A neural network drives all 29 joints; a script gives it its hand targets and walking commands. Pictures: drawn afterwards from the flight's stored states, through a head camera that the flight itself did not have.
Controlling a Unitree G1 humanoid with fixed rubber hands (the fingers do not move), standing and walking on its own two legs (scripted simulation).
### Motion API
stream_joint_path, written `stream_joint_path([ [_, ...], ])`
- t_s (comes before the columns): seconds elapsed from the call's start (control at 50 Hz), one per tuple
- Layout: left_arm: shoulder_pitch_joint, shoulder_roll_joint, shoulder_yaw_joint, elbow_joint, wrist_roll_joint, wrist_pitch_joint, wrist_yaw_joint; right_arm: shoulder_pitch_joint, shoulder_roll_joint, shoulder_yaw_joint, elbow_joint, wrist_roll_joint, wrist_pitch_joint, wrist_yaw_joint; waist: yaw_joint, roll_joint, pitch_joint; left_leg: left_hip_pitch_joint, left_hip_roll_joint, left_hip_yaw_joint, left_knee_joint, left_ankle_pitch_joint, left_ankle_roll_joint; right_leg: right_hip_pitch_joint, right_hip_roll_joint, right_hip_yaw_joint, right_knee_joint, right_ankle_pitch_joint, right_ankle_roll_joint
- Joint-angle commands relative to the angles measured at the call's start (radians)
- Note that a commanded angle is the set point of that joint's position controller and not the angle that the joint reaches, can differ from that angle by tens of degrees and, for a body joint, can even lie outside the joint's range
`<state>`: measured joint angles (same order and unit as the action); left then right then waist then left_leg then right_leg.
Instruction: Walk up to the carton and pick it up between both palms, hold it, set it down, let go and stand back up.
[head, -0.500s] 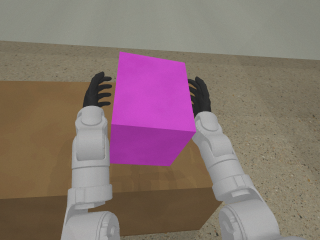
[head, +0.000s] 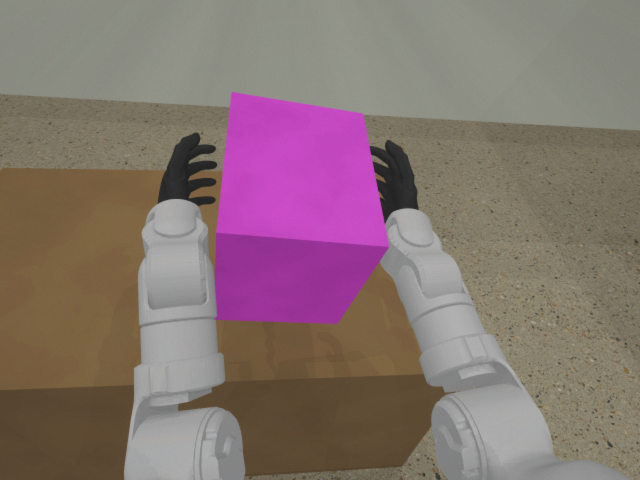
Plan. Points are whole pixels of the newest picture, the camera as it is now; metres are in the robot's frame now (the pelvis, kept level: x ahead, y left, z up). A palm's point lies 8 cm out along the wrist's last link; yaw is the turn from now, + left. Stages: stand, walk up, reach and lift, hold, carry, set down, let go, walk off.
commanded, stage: hold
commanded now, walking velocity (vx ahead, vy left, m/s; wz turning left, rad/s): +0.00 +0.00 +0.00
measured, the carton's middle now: (288, 216) +0.39 +0.02 +0.15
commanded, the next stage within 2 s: none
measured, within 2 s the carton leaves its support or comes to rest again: neither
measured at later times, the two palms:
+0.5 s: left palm (181, 207) +0.37 +0.14 +0.18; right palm (398, 208) +0.37 -0.12 +0.17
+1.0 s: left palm (179, 204) +0.36 +0.14 +0.19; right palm (397, 208) +0.37 -0.12 +0.17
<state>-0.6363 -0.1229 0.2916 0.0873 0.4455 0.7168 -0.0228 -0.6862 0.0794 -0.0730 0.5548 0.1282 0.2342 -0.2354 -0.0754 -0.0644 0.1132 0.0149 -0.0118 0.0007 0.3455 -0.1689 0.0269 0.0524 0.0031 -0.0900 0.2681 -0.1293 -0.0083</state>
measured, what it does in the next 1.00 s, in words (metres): stands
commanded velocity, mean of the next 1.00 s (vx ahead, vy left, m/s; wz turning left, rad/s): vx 0.00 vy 0.00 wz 0.00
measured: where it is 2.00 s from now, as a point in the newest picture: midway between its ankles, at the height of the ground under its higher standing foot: outside the picture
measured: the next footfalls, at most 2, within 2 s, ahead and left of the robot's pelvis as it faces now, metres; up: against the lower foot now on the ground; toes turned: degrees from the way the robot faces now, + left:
none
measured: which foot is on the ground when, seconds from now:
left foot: down 0.00-1.00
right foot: down 0.00-1.00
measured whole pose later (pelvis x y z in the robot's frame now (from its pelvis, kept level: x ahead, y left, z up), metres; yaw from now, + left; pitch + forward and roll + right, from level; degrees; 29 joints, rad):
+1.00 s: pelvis +0.00 +0.00 +0.00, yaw +0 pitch -12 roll -1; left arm -0.62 -0.12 0.27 0.04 0.46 0.74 -0.03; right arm -0.66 0.07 -0.04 0.54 0.12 0.20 -0.24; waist -0.07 -0.07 0.14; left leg 0.04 -0.01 0.00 0.34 -0.18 0.02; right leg 0.08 0.01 -0.09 0.26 -0.14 -0.01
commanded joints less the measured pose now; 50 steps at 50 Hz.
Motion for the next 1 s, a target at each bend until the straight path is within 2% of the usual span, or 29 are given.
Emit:
stream_joint_path([
  [0.0,-0.532,-0.475,-0.395,0.011,-0.134,-0.017,-0.145,-0.677,0.474,0.333,-0.256,0.022,-0.07,0.087,-0.022,0.074,-0.328,0.011,-0.006,0.049,-0.077,0.089,-0.014,0.102,0.025,-0.029,-0.024,0.035,0.055],
  [0.06,-0.541,-0.463,-0.381,0.016,-0.138,-0.022,-0.151,-0.684,0.486,0.334,-0.26,0.016,-0.074,0.091,-0.011,0.056,-0.34,-0.008,-0.013,0.057,-0.087,0.067,-0.002,0.106,0.02,-0.027,-0.025,0.018,0.062],
  [0.1,-0.527,-0.476,-0.397,0.002,-0.148,-0.023,-0.152,-0.715,0.502,0.37,-0.323,0.034,-0.088,0.087,0.001,0.057,-0.389,0.009,-0.017,0.056,-0.064,0.124,-0.005,0.136,0.022,-0.024,-0.016,0.087,0.062],
  [0.14,-0.51,-0.476,-0.403,-0.007,-0.139,-0.022,-0.152,-0.708,0.502,0.396,-0.331,0.047,-0.088,0.077,0.002,0.063,-0.389,0.026,-0.016,0.052,-0.045,0.179,-0.012,0.151,0.028,-0.028,-0.009,0.135,0.061],
  [0.16,-0.507,-0.467,-0.4,-0.02,-0.137,-0.021,-0.154,-0.691,0.501,0.4,-0.325,0.049,-0.085,0.073,-0.003,0.053,-0.381,0.038,-0.019,0.052,-0.044,0.182,-0.011,0.145,0.026,-0.027,-0.01,0.151,0.066],
  [0.26,-0.493,-0.465,-0.426,-0.06,-0.134,-0.013,-0.157,-0.647,0.484,0.406,-0.329,0.056,-0.079,0.071,-0.02,0.084,-0.355,0.051,-0.016,0.049,-0.042,0.197,-0.024,0.137,0.023,-0.032,-0.008,0.157,0.064],
  [0.32,-0.475,-0.47,-0.461,-0.104,-0.147,-0.012,-0.157,-0.619,0.478,0.428,-0.36,0.072,-0.079,0.061,-0.038,0.086,-0.385,0.099,-0.013,0.04,-0.014,0.287,-0.038,0.151,0.031,-0.036,-0.003,0.23,0.062],
  [0.36,-0.481,-0.484,-0.489,-0.123,-0.164,-0.014,-0.157,-0.624,0.48,0.431,-0.389,0.081,-0.081,0.057,-0.049,0.107,-0.411,0.107,-0.013,0.036,-0.005,0.296,-0.049,0.144,0.031,-0.038,0.001,0.231,0.062],
  [0.44,-0.468,-0.477,-0.492,-0.123,-0.167,-0.016,-0.15,-0.644,0.49,0.459,-0.426,0.081,-0.078,0.057,-0.03,0.084,-0.41,0.09,-0.013,0.032,-0.01,0.272,-0.035,0.139,0.029,-0.037,0.001,0.213,0.064],
  [0.52,-0.462,-0.459,-0.45,-0.097,-0.14,-0.005,-0.155,-0.601,0.46,0.416,-0.344,0.057,-0.063,0.071,-0.023,0.072,-0.321,0.058,0.0,0.041,-0.055,0.193,-0.03,0.112,0.035,-0.044,-0.016,0.106,0.054],
  [0.56,-0.46,-0.463,-0.427,-0.072,-0.122,0.006,-0.159,-0.592,0.454,0.389,-0.319,0.041,-0.061,0.076,-0.018,0.085,-0.28,0.035,0.001,0.047,-0.075,0.154,-0.027,0.106,0.03,-0.041,-0.025,0.06,0.048],
  [0.62,-0.463,-0.485,-0.447,-0.09,-0.139,0.01,-0.158,-0.644,0.463,0.409,-0.378,0.061,-0.082,0.077,-0.012,0.088,-0.346,0.067,0.004,0.045,-0.042,0.241,-0.034,0.122,0.04,-0.045,-0.015,0.12,0.044],
  [0.66,-0.473,-0.495,-0.483,-0.142,-0.159,0.001,-0.151,-0.646,0.474,0.442,-0.407,0.081,-0.088,0.07,-0.021,0.09,-0.41,0.117,0.004,0.037,-0.009,0.338,-0.046,0.136,0.048,-0.048,-0.004,0.199,0.046],
  [0.72,-0.455,-0.501,-0.517,-0.163,-0.167,-0.002,-0.147,-0.635,0.482,0.478,-0.44,0.095,-0.084,0.056,-0.033,0.099,-0.424,0.147,-0.004,0.031,0.016,0.39,-0.054,0.151,0.046,-0.044,0.002,0.277,0.053],
  [0.76,-0.454,-0.489,-0.512,-0.149,-0.167,-0.001,-0.147,-0.617,0.465,0.456,-0.419,0.085,-0.075,0.055,-0.044,0.098,-0.402,0.137,-0.005,0.031,0.0,0.335,-0.054,0.13,0.044,-0.044,-0.007,0.218,0.051],
  [0.8,-0.449,-0.469,-0.473,-0.105,-0.142,0.008,-0.152,-0.599,0.445,0.417,-0.366,0.061,-0.066,0.065,-0.036,0.104,-0.323,0.089,0.0,0.04,-0.038,0.24,-0.045,0.11,0.036,-0.045,-0.019,0.121,0.045],
  [0.82,-0.535,-0.444,-0.471,-0.135,-0.16,-0.011,-0.148,-0.608,0.41,0.398,-0.291,0.044,-0.062,0.081,-0.024,0.098,-0.305,0.076,0.021,0.028,-0.061,0.216,-0.057,0.063,0.048,-0.057,-0.021,0.027,0.031],
  [0.84,-0.54,-0.459,-0.466,-0.115,-0.151,-0.014,-0.144,-0.606,0.425,0.382,-0.285,0.031,-0.07,0.093,-0.024,0.112,-0.296,0.07,0.02,0.035,-0.068,0.191,-0.055,0.056,0.042,-0.052,-0.03,-0.001,0.024],
  [0.9,-0.538,-0.472,-0.461,-0.083,-0.153,-0.018,-0.14,-0.647,0.432,0.357,-0.288,0.019,-0.087,0.105,-0.02,0.108,-0.333,0.089,0.023,0.033,-0.057,0.204,-0.049,0.064,0.043,-0.049,-0.029,0.018,0.023],
  [0.98,-0.544,-0.467,-0.433,-0.056,-0.147,-0.021,-0.145,-0.669,0.442,0.36,-0.273,0.02,-0.098,0.099,-0.017,0.09,-0.363,0.101,0.008,0.041,-0.041,0.224,-0.036,0.088,0.038,-0.044,-0.028,0.071,0.033],
])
